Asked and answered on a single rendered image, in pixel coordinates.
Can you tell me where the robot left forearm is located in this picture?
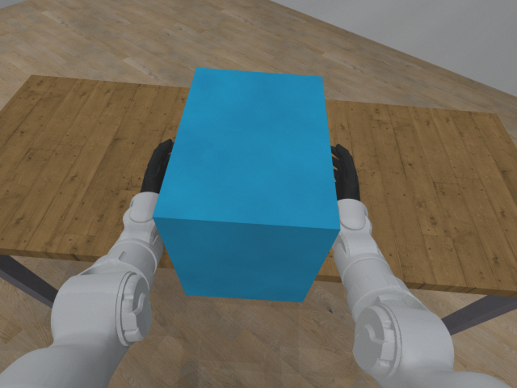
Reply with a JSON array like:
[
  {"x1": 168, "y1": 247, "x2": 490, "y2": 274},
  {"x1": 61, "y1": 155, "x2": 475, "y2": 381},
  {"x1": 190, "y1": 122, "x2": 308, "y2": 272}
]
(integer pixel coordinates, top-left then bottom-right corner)
[{"x1": 51, "y1": 192, "x2": 163, "y2": 340}]

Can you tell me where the robot left hand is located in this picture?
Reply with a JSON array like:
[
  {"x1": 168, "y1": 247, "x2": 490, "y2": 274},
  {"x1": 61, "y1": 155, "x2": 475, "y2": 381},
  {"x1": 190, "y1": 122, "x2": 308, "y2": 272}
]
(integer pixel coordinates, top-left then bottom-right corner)
[{"x1": 141, "y1": 139, "x2": 174, "y2": 194}]

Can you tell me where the right robot upper arm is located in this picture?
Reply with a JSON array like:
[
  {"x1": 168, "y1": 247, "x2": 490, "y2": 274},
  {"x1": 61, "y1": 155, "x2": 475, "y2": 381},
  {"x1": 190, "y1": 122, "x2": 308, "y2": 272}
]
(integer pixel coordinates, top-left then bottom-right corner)
[{"x1": 352, "y1": 303, "x2": 512, "y2": 388}]

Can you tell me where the table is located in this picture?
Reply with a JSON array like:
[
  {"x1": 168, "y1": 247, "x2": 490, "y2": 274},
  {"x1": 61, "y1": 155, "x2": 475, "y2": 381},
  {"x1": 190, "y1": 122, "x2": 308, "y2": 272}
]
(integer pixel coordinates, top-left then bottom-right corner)
[{"x1": 0, "y1": 75, "x2": 517, "y2": 335}]

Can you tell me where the robot right hand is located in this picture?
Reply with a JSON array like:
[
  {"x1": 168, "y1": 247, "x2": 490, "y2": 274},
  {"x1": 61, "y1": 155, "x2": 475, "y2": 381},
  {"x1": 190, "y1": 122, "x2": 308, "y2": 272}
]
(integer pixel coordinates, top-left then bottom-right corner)
[{"x1": 330, "y1": 144, "x2": 360, "y2": 201}]

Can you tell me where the left robot upper arm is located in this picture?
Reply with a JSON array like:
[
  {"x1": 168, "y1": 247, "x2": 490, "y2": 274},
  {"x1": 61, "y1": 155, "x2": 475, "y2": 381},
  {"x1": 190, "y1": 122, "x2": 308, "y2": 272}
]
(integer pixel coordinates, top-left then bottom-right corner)
[{"x1": 0, "y1": 272, "x2": 153, "y2": 388}]

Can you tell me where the robot right forearm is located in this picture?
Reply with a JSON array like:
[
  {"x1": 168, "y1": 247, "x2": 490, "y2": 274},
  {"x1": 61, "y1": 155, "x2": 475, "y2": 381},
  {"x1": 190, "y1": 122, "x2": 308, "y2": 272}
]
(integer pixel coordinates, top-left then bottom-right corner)
[{"x1": 332, "y1": 199, "x2": 454, "y2": 364}]

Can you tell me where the carton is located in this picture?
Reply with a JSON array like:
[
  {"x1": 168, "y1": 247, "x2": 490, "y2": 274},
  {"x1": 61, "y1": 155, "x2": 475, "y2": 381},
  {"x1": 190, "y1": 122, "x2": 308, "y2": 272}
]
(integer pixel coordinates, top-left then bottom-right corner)
[{"x1": 153, "y1": 68, "x2": 341, "y2": 302}]

